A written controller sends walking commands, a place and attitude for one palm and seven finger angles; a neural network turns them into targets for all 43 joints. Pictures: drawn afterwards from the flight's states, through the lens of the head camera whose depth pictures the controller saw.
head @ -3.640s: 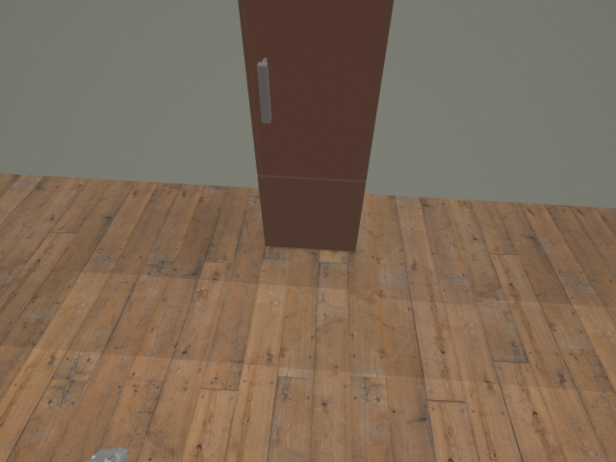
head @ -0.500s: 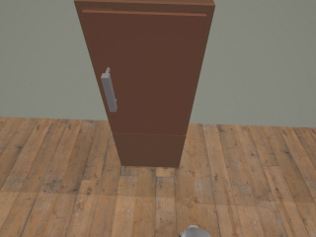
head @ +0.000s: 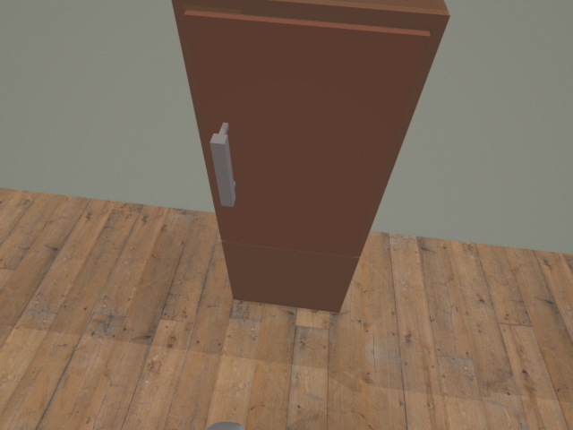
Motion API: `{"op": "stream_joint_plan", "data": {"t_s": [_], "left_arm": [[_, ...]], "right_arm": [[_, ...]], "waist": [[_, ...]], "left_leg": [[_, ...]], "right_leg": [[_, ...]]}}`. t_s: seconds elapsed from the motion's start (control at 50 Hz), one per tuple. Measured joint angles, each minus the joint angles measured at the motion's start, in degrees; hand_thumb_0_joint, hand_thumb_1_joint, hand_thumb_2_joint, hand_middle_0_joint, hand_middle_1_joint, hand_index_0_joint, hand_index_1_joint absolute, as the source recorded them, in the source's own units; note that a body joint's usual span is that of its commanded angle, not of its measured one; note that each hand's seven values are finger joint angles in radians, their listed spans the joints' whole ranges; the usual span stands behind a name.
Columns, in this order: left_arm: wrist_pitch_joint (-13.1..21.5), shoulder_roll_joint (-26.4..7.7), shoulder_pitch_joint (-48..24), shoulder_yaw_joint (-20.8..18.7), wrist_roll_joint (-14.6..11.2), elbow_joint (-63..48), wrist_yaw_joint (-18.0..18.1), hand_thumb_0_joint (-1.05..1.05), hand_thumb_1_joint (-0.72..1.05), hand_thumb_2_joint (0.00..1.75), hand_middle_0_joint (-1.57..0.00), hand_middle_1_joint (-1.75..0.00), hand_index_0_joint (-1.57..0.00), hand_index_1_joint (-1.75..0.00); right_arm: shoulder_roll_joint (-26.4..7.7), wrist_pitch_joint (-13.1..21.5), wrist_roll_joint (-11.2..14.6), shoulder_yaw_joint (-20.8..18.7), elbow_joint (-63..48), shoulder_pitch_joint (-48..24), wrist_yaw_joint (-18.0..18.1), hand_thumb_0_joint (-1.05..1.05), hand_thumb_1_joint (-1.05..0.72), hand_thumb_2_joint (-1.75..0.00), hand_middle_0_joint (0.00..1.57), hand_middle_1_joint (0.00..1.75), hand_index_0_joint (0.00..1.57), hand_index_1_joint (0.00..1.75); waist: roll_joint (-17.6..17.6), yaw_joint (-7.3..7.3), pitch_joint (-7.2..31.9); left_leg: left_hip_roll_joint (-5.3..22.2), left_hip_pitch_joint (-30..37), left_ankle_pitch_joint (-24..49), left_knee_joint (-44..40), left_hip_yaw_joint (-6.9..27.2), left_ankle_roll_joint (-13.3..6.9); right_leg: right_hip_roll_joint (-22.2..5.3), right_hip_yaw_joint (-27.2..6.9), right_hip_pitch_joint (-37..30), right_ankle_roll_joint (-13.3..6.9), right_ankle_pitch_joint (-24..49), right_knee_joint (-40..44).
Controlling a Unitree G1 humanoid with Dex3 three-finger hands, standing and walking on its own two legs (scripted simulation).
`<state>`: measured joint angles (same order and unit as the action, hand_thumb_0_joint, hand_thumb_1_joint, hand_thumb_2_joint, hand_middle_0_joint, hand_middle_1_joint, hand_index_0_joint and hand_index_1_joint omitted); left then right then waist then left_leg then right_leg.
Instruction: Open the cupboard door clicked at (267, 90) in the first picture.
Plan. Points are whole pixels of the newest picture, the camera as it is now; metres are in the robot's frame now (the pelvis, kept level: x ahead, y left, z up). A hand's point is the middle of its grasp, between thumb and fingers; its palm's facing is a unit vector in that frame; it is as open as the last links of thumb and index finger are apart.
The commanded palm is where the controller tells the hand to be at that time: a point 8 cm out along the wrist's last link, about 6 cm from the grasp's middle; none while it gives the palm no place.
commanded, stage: come to a stop and stand still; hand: left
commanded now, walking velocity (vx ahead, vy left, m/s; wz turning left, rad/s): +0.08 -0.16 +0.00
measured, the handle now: (226, 165) +0.58 +0.17 -0.02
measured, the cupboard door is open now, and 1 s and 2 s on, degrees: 0 0 0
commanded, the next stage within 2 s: look again from close up in 1.10 s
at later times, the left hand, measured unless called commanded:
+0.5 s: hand out of the picture +0.01 +0.19 -0.17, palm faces -0.03 -0.98 -0.17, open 7.4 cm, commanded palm none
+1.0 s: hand out of the picture -0.02 +0.11 -0.17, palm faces +0.04 -0.98 -0.18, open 7.3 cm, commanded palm none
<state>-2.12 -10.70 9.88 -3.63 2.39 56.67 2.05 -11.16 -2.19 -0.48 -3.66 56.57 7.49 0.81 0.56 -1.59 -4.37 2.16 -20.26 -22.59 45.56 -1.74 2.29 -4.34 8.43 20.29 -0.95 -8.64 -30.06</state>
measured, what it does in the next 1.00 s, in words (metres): steps on the spot: left foot, then right foot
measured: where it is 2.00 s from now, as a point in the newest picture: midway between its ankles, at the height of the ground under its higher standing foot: outside the picture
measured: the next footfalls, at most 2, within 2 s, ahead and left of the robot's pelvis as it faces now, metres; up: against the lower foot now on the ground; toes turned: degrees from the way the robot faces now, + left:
left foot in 0.04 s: +0.03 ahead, +0.11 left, +0.00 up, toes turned +0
right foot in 0.56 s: -0.01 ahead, -0.13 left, +0.00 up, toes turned -5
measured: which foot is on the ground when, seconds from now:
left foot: up 0.00-0.02, down 0.04-1.00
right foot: down 0.00-0.04, up 0.06-0.54, down 0.56-1.00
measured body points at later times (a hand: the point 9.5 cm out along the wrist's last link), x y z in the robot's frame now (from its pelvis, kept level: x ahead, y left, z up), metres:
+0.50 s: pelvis -0.01 +0.01 +0.02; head +0.01 +0.02 +0.46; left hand +0.02 +0.24 -0.15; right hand -0.05 -0.22 -0.13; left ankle -0.01 +0.12 -0.73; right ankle -0.06 -0.13 -0.70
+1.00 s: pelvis -0.01 -0.05 +0.01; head +0.00 -0.06 +0.46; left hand -0.02 +0.16 -0.15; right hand -0.03 -0.27 -0.16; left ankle -0.01 +0.12 -0.73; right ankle -0.05 -0.13 -0.73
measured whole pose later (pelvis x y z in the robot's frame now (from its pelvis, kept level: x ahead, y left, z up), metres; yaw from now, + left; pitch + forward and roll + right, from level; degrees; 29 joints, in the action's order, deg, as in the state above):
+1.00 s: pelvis -0.01 -0.05 +0.01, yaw -1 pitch -1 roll +0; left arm -0.4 -7.1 17.3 -1.1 0.5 65.0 2.0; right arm -7.5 -1.0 -0.5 -0.8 66.7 16.5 2.4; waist -1.0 0.2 -1.6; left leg 6.6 -10.0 -12.9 24.6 -1.0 4.7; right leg 2.4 5.3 5.7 -3.3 -16.6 -23.5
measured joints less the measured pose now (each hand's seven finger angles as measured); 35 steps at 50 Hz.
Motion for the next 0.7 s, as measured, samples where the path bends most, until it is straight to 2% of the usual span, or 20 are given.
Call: {"op": "stream_joint_plan", "data": {"t_s": [0.04, 0.08, 0.12, 0.2, 0.28, 0.38, 0.46, 0.5, 0.56, 0.64, 0.7], "left_arm": [[-0.4, -0.8, 1.3, -0.1, -0.4, 0.2, -0.1, 0.01, 0.91, 0.90, -0.20, -0.30, -0.20, -0.30], [-1.1, -1.8, 2.2, -0.2, -0.9, 1.2, -0.1, 0.01, 0.91, 0.90, -0.20, -0.30, -0.20, -0.30], [-1.7, -2.3, 3.4, -0.4, -0.8, 2.1, -0.5, 0.01, 0.91, 0.90, -0.20, -0.30, -0.19, -0.30], [-1.4, -2.4, 6.1, -0.6, -0.7, 3.8, -1.4, 0.01, 0.91, 0.90, -0.20, -0.30, -0.19, -0.30], [-1.5, -2.2, 8.2, -0.5, -0.7, 5.5, -1.7, 0.01, 0.91, 0.90, -0.20, -0.30, -0.19, -0.30], [-2.4, -1.6, 7.8, -0.2, -0.8, 6.6, -1.7, 0.01, 0.91, 0.90, -0.20, -0.30, -0.19, -0.29], [-2.1, -0.6, 5.2, 0.2, -1.2, 6.3, -1.7, 0.01, 0.91, 0.90, -0.20, -0.30, -0.19, -0.29], [-1.4, 0.0, 3.8, 0.5, -1.3, 5.8, -1.6, 0.01, 0.91, 0.90, -0.20, -0.30, -0.19, -0.29], [0.2, 0.5, 2.3, 0.9, -1.3, 5.2, -1.1, 0.01, 0.92, 0.90, -0.20, -0.30, -0.19, -0.30], [1.5, 1.9, 1.7, 1.7, -1.3, 5.9, -0.4, 0.01, 0.94, 0.90, -0.20, -0.30, -0.19, -0.30], [2.0, 2.2, 1.9, 2.1, -1.6, 5.8, -0.1, 0.01, 0.94, 0.90, -0.20, -0.30, -0.19, -0.30]], "right_arm": [[0.2, 1.1, 0.0, 0.4, -0.3, 0.8, 0.0, 0.00, -0.92, -0.90, 0.20, 0.30, 0.20, 0.30], [1.5, 1.4, -0.4, 1.1, 0.2, 1.8, 0.1, 0.00, -0.92, -0.90, 0.20, 0.30, 0.20, 0.30], [2.8, 1.3, -0.9, 2.1, 0.8, 3.1, 0.4, 0.00, -0.92, -0.90, 0.20, 0.30, 0.20, 0.30], [3.5, 1.5, -0.8, 2.6, 2.4, 5.1, 1.7, 0.00, -0.94, -0.90, 0.21, 0.30, 0.20, 0.30], [3.8, 2.2, -0.6, 2.7, 3.4, 6.4, 2.2, 0.00, -0.93, -0.90, 0.21, 0.30, 0.21, 0.30], [4.2, 2.6, -0.7, 2.5, 4.6, 7.9, 2.7, 0.00, -0.92, -0.90, 0.21, 0.30, 0.21, 0.30], [3.9, 2.1, -0.8, 2.0, 6.2, 9.1, 2.5, 0.00, -0.91, -0.90, 0.21, 0.30, 0.21, 0.30], [3.6, 1.9, -0.8, 1.8, 7.2, 9.8, 2.2, 0.00, -0.91, -0.90, 0.21, 0.30, 0.21, 0.30], [3.3, 1.6, -0.3, 1.5, 8.7, 11.2, 1.8, 0.00, -0.91, -0.90, 0.21, 0.30, 0.20, 0.30], [2.3, 0.5, -0.3, 1.8, 10.2, 12.5, 1.3, 0.00, -0.91, -0.90, 0.21, 0.30, 0.20, 0.30], [2.6, 0.6, -0.5, 2.2, 10.7, 12.7, 1.2, 0.00, -0.91, -0.90, 0.20, 0.30, 0.20, 0.30]], "waist": [[0.6, -0.01, 1.0], [2.2, -0.07, 1.3], [2.9, 0.03, 2.1], [3.2, 0.03, 3.3], [3.6, 0.45, 3.7], [3.1, 1.89, 2.9], [1.8, 3.20, 2.0], [1.1, 3.68, 1.9], [0.9, 3.62, 2.5], [-2.7, 4.33, 4.0], [-3.4, 4.17, 4.5]], "left_leg": [[0.0, 4.7, 2.6, -9.4, -0.1, -0.9], [-0.9, 5.1, 2.7, -10.0, -0.6, -2.7], [-1.1, 6.5, 4.3, -12.8, -0.7, -3.8], [-1.2, 9.1, 8.4, -20.1, -1.2, -4.3], [-1.2, 10.4, 10.3, -23.9, -2.4, -4.6], [-0.4, 10.4, 10.9, -24.7, -3.0, -4.1], [0.4, 9.7, 10.9, -23.7, -2.9, -3.3], [0.6, 9.1, 10.7, -22.7, -2.7, -2.6], [0.2, 7.5, 9.1, -19.2, -3.0, -1.2], [2.0, 7.7, 6.1, -17.4, -0.9, -1.0], [2.9, 8.4, 9.0, -18.2, -0.1, -0.7]], "right_leg": [[-0.2, -0.1, 1.5, 0.9, -0.9, -2.3], [0.2, -2.8, 2.6, 1.4, -8.6, -6.0], [1.8, -5.9, 3.4, 1.7, -12.5, -11.3], [3.7, -9.7, 4.1, 2.6, -10.1, -21.2], [3.7, -10.5, 2.4, 3.7, -9.7, -24.0], [3.1, -9.4, -1.0, 4.0, -13.6, -20.2], [2.6, -7.9, -4.1, 3.4, -15.9, -12.6], [2.5, -7.2, -6.2, 2.9, -14.1, -6.9], [2.0, -6.6, -10.3, 2.0, -7.0, 3.5], [4.0, -4.8, -11.8, -0.1, -8.5, 3.6], [5.1, -4.0, -12.6, -1.0, -8.6, 4.0]]}}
